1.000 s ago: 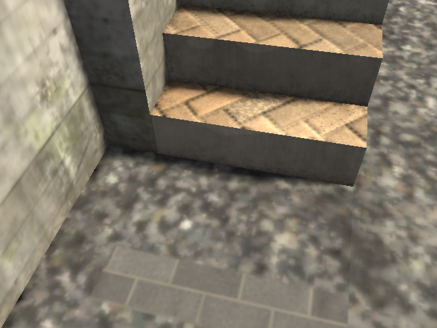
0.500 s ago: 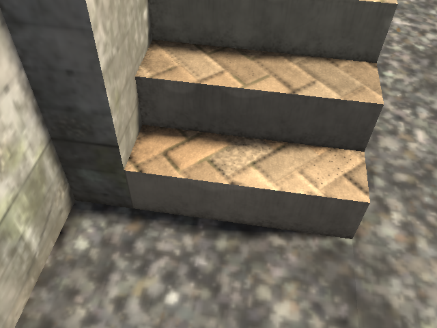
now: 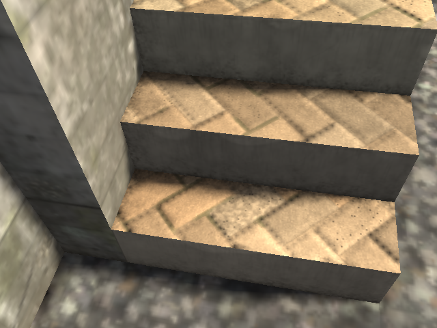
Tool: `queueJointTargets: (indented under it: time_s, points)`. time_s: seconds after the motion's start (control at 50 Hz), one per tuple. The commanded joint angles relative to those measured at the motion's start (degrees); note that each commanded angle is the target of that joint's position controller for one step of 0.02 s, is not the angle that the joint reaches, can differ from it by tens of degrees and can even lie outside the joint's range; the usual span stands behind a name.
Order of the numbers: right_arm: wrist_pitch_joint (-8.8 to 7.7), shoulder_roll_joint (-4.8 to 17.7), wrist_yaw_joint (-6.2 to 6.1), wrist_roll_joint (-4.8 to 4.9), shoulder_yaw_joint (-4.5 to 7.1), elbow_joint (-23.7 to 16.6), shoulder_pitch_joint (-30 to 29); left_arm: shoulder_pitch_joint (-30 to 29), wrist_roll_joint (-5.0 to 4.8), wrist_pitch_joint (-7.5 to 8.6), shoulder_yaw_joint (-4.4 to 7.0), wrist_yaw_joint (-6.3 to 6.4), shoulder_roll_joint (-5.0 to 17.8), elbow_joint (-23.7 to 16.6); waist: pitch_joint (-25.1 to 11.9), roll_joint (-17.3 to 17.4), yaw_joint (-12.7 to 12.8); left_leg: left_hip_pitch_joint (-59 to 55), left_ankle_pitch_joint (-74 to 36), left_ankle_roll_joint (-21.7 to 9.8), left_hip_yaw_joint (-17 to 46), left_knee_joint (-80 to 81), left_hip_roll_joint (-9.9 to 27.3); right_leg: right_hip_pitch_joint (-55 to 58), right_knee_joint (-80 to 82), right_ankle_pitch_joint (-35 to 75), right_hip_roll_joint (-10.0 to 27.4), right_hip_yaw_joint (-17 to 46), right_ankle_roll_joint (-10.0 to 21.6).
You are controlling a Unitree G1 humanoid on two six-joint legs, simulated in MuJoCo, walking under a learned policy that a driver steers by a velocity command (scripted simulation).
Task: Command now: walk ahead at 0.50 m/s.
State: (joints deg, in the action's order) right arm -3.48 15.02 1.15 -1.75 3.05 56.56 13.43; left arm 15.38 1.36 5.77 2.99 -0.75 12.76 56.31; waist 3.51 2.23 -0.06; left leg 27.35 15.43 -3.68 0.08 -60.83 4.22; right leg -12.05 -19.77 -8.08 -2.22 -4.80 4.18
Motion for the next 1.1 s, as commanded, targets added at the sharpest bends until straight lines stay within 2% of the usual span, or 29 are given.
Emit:
queueJointTargets:
  time_s: [0.02,0.1,0.18,0.22,0.24,0.28,0.3,0.32,0.34,0.36,0.38,0.42,0.48,0.56,0.6,0.66,0.7,0.72,0.74,0.76,0.78,0.8,0.84,0.88,0.94,0.96,0.98,1.04,1.1]
  points:
    - [1.19,1.54,0.17,-0.31,-0.16,-1.97,1.85,2.01,-0.5,1.74,1.08,0.12,6.89,-0.72,-2.46,-6.56,-1.67,3.18,-4.72,1.19,0.09,3.96,2.6,3.32,12.64,7.47,14.52,11.74,7.37]
    - [1.0,1.59,0.69,0.04,-0.75,-5.29,-7.58,3.69,-0.17,1.65,1.24,0.07,7.74,0.61,0.31,-6.25,0.19,3.01,-11.81,3.11,-2.05,18.75,1.75,3.07,13.84,7.34,12.59,7.86,6.82]
    - [0.2,1.66,0.16,0.36,-1.07,-7.1,-12.68,6.07,-0.27,1.5,1.44,0.41,8.39,2.09,0.21,-7.17,1.7,0.42,-12.3,2.37,-3.55,27.14,0.14,7.13,11.57,12.75,13.15,7.32,6.31]
    - [-0.62,2.88,-0.12,-0.61,-0.86,-8.01,-12.73,4.52,-0.93,1.1,1.77,1.11,9.32,1.95,-0.33,-6.94,0.83,-0.37,-9.94,1.1,-3.38,29.71,-0.08,10.04,9.15,17.01,14.49,8.53,5.33]
    - [-1.08,2.7,-0.21,-0.47,-0.84,-7.9,-11.28,4.13,-0.52,0.86,1.69,1.07,9.18,2.32,-0.95,-6.77,0.02,-2.56,-7.45,0.28,-4.16,31.02,-0.86,10.92,6.77,19.49,14.78,8.54,5.25]
    - [-2.69,3.5,-1.14,-0.96,-0.15,-4.38,-0.78,3.14,-0.13,0.49,1.0,1.12,8.11,2.12,-6.09,-3.98,-4.29,-16.36,-7.62,-1.66,-5.85,37.42,-3.79,9.44,-7.04,32.54,11.13,5.59,3.68]
    - [-3.46,6.96,-1.81,-1.83,0.92,-1.69,9.74,2.08,0.11,0.58,0.32,1.27,6.71,1.12,-11.93,-0.79,-8.3,-29.07,-9.86,-3.83,0.98,37.1,2.44,1.81,-20.13,24.62,8.09,3.81,1.99]
    - [-3.24,15.25,-1.88,-2.42,3.16,-0.69,14.8,6.03,-2.22,0.72,-0.84,1.17,2.4,-0.84,-16.06,14.8,-6.81,-41.84,-11.14,-11.13,24.99,43.2,17.51,-17.58,-39.98,-2.63,-1.83,-1.37,-1.18]
    - [-2.69,13.26,-1.38,-0.94,3.09,-0.21,11.79,5.1,-0.36,0.41,0.16,1.16,6.67,0.93,-15.59,9.19,-4.73,-38.8,-11.05,-11.6,30.66,46.78,18.48,-22.18,-46.45,-20.49,-0.3,5.23,-0.24]
    - [-2.56,9.75,-0.98,0.16,2.16,-2.08,5.16,3.33,0.07,0.09,0.35,0.68,6.99,1.19,-10.52,5.24,-2.01,-32.95,-7.17,-10.44,23.14,46.97,16.43,-23.21,-47.64,-16.7,2.92,6.69,0.55]
    - [-2.69,5.38,-0.59,0.38,1.18,-2.79,1.48,1.74,-0.05,-0.08,-0.07,0.29,5.72,1.54,-7.17,1.0,-1.13,-27.25,-9.14,-9.18,17.32,48.79,13.74,-21.73,-45.73,-12.53,5.03,6.78,0.04]
    - [-3.37,2.63,-0.96,0.48,0.47,-2.43,0.61,-0.82,1.18,-0.99,-0.19,0.18,4.88,1.36,-3.83,1.48,0.08,-20.75,-16.2,-6.29,9.82,51.96,10.25,-17.69,-40.65,-8.0,6.73,6.45,-0.99]
    - [-4.36,3.67,-1.41,1.11,0.45,-1.35,2.25,-3.95,1.83,-1.66,-0.68,0.36,2.99,0.31,-5.55,1.24,0.82,-19.81,-30.36,-6.6,4.09,50.78,9.05,-16.84,-37.13,-3.01,6.38,5.06,-1.64]
    - [-4.52,3.77,-1.49,1.38,0.23,-1.12,2.75,-11.57,1.36,-1.55,-1.62,0.78,1.87,-2.65,-5.1,4.04,-0.17,-16.55,-29.45,-5.5,-0.16,51.35,6.19,-12.45,-20.45,1.5,4.83,2.31,-3.08]
    - [-3.95,2.76,-1.94,0.68,0.2,0.21,6.28,-8.9,1.09,-2.07,-2.18,1.67,0.81,-1.5,-7.2,7.29,-0.38,-16.31,-25.07,-6.7,-1.04,49.65,6.41,-8.49,-20.08,0.85,4.02,0.83,-3.47]
    - [-3.63,2.57,-2.15,0.61,0.4,0.06,6.64,-11.68,1.16,-1.73,-2.17,2.4,2.0,-3.14,-5.14,5.22,-0.81,-16.44,-21.97,-7.31,2.17,48.2,8.25,-8.33,-16.47,-2.21,3.82,0.65,-2.85]
    - [-2.72,2.57,-3.51,0.51,0.22,-0.52,5.48,-10.05,0.65,-1.21,-2.33,2.57,1.04,-3.7,-6.57,3.96,0.34,-19.5,-32.34,-7.02,3.19,42.35,8.97,-5.29,-11.33,-5.84,2.05,-0.08,-1.74]
    - [-2.37,2.16,-3.82,1.02,-0.16,-0.93,4.34,-4.16,0.35,-0.42,-2.14,2.84,0.64,-1.85,-7.61,2.08,3.18,-20.54,-41.95,-6.43,1.71,34.19,7.25,-0.4,-5.39,-4.68,0.7,-0.95,-0.73]
    - [-2.36,2.3,-3.85,1.8,-0.2,-1.64,3.32,1.1,0.76,0.29,-1.67,3.24,1.9,-0.12,-9.26,-0.51,4.96,-18.03,-43.79,-4.89,-0.18,24.81,4.9,6.14,-0.56,-0.81,2.2,1.05,0.09]
    - [-2.56,0.95,-3.82,2.81,-0.81,-4.33,0.54,7.58,1.83,0.87,-0.71,3.87,6.64,1.03,-11.28,-6.99,7.15,-7.72,-26.36,-2.12,-1.65,9.83,1.33,15.27,3.5,14.93,12.72,13.21,1.34]
    - [-1.85,-4.38,-3.66,2.7,-2.17,-4.34,6.54,8.23,1.05,0.17,1.37,3.98,13.96,2.2,-12.85,-20.65,2.95,5.4,11.86,0.37,-5.86,-3.52,-6.55,20.07,3.86,33.79,24.84,27.19,10.35]
    - [-0.17,-2.54,-4.24,0.45,-1.76,-0.78,9.39,5.69,0.33,0.24,0.58,3.5,9.71,1.09,-10.55,-8.68,1.23,4.87,14.18,0.59,-0.35,-12.64,-2.5,13.15,3.04,26.62,25.55,26.84,13.86]
    - [0.62,-1.45,-3.43,-0.91,-0.82,-0.19,7.66,0.07,-0.49,0.07,-0.24,1.95,5.48,-0.23,-3.41,-5.0,-1.18,8.51,7.83,1.4,-0.17,-20.77,-1.65,3.88,5.67,12.36,19.19,18.87,11.02]
    - [1.79,-1.49,-2.85,-1.48,-0.4,-0.14,6.25,-1.49,-0.29,0.17,-1.47,2.35,2.85,-0.46,-1.92,-5.4,-2.73,5.87,1.58,2.39,-1.21,-20.55,-2.04,-2.24,5.53,17.19,15.08,12.7,8.5]
    - [3.08,-3.15,-2.57,-1.73,-0.73,-0.3,5.65,1.37,-0.08,1.16,-1.91,2.45,3.23,0.78,-4.52,-5.67,-3.44,3.27,-1.34,3.95,-2.5,-17.1,-2.94,-2.79,2.88,26.1,14.08,9.27,8.77]
    - [3.33,-2.4,-2.78,-1.65,-0.46,-1.64,3.44,1.91,-0.81,1.62,-2.16,2.84,3.79,1.23,-3.18,-7.59,-3.38,4.45,-0.44,4.19,-3.21,-13.12,-2.87,-2.21,2.92,28.0,13.96,9.29,8.95]
    - [3.47,-2.6,-2.91,-1.63,-0.73,-2.27,1.88,2.29,-0.72,1.8,-2.33,3.2,3.98,1.21,-3.61,-8.04,-3.12,3.75,-0.48,4.31,-3.3,-6.84,-2.44,-0.63,2.81,28.5,13.84,9.09,8.57]
    - [3.75,-5.16,-4.02,-0.19,-2.53,-4.06,-1.86,0.68,-0.28,1.03,-2.37,3.88,4.56,0.1,-5.98,-11.2,-1.89,-6.64,2.75,3.52,-5.76,13.07,-4.24,0.82,0.65,38.81,12.57,6.35,7.07]
    - [2.31,-3.69,-5.88,0.6,-2.54,-4.41,2.49,2.01,-1.59,0.41,-1.29,3.47,6.36,0.3,-9.44,-10.87,-2.31,-11.03,0.05,1.07,-8.4,26.17,-7.33,9.09,-7.91,61.38,13.98,7.53,9.28]
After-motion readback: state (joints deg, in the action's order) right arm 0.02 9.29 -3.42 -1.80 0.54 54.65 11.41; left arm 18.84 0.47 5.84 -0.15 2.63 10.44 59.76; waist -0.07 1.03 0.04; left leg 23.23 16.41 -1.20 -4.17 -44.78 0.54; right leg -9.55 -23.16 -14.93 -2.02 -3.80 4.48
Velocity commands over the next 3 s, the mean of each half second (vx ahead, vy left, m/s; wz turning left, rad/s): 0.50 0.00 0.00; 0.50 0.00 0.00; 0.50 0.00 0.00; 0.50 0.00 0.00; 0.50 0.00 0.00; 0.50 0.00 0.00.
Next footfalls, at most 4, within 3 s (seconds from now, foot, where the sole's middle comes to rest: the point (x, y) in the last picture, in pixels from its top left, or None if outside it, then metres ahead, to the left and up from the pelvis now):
0.28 left None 0.30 0.12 -0.78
0.76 right None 0.42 -0.07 -0.78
1.14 left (205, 327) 0.47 0.10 -0.78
1.62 right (304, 237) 0.65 -0.18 -0.57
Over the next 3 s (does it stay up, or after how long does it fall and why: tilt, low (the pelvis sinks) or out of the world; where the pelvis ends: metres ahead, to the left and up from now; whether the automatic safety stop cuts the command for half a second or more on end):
stays up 1.17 -0.09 0.62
